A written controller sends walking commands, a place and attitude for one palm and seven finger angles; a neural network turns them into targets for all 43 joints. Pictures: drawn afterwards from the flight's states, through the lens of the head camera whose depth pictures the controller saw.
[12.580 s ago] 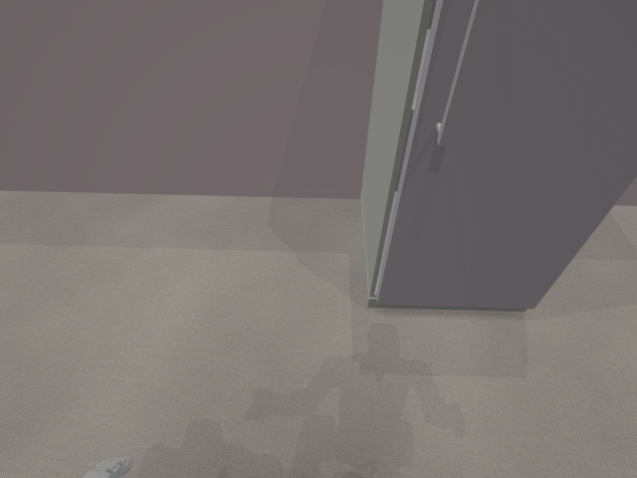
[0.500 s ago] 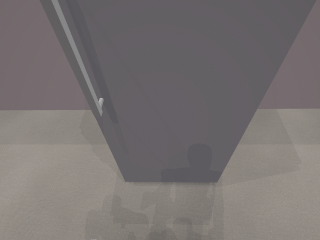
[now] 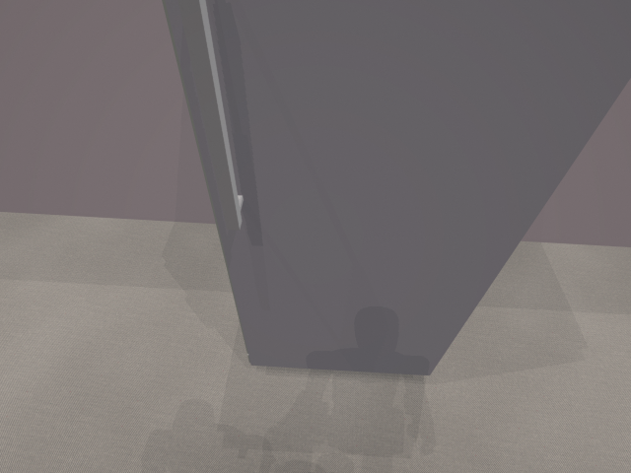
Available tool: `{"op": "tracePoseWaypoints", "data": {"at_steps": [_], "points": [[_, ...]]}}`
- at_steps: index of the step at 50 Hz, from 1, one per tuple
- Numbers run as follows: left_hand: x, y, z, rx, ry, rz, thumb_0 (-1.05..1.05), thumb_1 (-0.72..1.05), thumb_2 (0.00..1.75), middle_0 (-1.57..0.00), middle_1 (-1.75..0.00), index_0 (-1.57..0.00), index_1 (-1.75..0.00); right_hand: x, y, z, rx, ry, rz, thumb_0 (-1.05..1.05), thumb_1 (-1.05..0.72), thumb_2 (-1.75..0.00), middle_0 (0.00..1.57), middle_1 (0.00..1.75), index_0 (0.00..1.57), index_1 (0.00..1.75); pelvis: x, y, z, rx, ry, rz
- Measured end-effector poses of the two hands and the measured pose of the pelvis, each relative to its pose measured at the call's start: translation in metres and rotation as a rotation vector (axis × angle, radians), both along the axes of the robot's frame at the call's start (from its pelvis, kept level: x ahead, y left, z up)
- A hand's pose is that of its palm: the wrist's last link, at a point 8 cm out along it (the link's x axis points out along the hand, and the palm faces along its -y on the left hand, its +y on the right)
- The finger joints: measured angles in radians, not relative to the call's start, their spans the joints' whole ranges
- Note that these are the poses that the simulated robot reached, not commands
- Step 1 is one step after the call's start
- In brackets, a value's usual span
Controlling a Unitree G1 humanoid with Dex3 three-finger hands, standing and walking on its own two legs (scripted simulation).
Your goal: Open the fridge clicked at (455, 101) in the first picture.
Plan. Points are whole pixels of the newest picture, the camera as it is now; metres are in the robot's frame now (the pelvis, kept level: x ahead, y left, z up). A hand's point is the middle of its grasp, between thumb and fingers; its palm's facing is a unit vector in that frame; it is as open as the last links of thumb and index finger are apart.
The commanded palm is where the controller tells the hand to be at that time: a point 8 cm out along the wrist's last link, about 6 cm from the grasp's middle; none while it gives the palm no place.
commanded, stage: come to a stop and stand still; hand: left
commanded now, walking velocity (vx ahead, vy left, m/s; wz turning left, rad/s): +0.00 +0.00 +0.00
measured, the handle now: (218, 109) +0.48 +0.18 +0.22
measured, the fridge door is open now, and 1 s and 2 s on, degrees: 0 0 0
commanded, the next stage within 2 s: look again from close up in 1.04 s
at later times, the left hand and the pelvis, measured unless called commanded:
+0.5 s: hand out of the picture +0.06 +0.19 -0.17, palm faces +0.00 -0.97 -0.23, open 7.4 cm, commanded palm none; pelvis +0.04 +0.01 +0.00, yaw -1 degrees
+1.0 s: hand out of the picture +0.09 +0.18 -0.17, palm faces -0.01 -0.98 -0.22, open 7.4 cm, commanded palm none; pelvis +0.06 +0.00 +0.00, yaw -2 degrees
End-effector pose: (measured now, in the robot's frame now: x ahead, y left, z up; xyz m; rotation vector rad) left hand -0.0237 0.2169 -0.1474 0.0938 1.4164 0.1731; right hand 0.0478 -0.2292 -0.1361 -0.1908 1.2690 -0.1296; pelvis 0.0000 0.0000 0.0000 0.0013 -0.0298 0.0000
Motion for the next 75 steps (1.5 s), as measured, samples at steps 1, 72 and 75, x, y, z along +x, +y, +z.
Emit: {"op": "tracePoseWaypoints", "data": {"at_steps": [1, 72, 75], "points": [[-0.004, 0.0, 0.001, -0.002, 0.015, -0.001, 0.0, 0.91, 0.9, -0.2, -0.3, -0.19, -0.29, -0.002, 0.001, 0.0, 0.002, 0.003, -0.002, 0.0, -0.94, -0.9, 0.2, 0.3, 0.2, 0.3, 0.0, 0.001, 0.0, 0.0, 0.004, -0.001], [0.076, -0.004, 0.008, 0.029, -0.034, -0.075, 0.0, 0.91, 0.9, -0.2, -0.3, -0.2, -0.29, 0.0, 0.001, -0.008, 0.042, 0.109, -0.048, 0.0, -0.91, -0.9, 0.2, 0.3, 0.2, 0.3, 0.05, -0.008, 0.005, 0.006, 0.001, -0.027], [0.074, -0.005, 0.008, 0.028, -0.029, -0.075, 0.0, 0.91, 0.9, -0.2, -0.3, -0.2, -0.29, -0.007, 0.004, -0.008, 0.049, 0.12, -0.053, 0.0, -0.91, -0.9, 0.2, 0.3, 0.2, 0.3, 0.048, -0.008, 0.005, 0.006, 0.003, -0.027]]}}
